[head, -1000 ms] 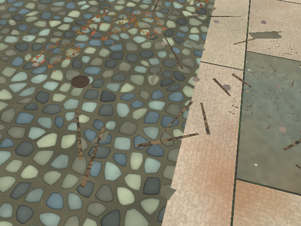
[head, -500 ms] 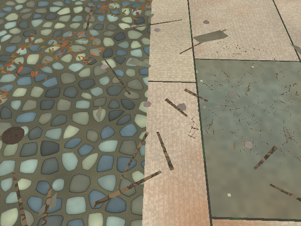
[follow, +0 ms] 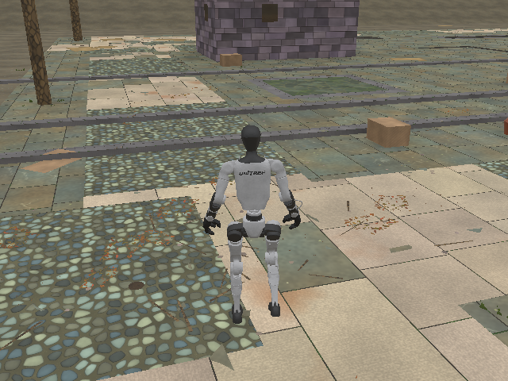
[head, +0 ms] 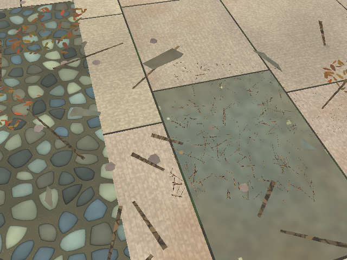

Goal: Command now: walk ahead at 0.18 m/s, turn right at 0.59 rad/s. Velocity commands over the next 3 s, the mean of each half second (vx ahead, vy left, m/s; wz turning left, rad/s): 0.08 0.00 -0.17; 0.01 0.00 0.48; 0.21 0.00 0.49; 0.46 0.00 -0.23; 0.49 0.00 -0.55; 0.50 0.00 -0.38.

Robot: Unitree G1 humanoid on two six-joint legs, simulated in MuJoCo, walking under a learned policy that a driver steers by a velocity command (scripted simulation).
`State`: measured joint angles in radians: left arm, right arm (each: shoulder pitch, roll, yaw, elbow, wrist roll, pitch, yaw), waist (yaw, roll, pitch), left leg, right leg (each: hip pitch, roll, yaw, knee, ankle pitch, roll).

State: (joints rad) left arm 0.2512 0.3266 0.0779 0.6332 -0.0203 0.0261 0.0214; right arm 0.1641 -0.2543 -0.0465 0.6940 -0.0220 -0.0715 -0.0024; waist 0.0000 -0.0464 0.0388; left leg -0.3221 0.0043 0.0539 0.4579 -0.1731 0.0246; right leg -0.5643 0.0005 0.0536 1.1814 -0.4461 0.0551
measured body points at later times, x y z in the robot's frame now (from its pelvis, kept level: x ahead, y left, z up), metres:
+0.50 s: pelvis +0.07 -0.04 +0.00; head +0.10 -0.05 +0.45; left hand +0.29 +0.19 -0.08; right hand +0.16 -0.33 -0.13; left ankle +0.05 +0.10 -0.68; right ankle +0.10 -0.15 -0.74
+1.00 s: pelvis +0.06 +0.02 +0.01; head +0.09 +0.06 +0.46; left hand +0.15 +0.33 -0.11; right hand +0.26 -0.23 -0.07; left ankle +0.06 +0.09 -0.74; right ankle +0.12 -0.16 -0.67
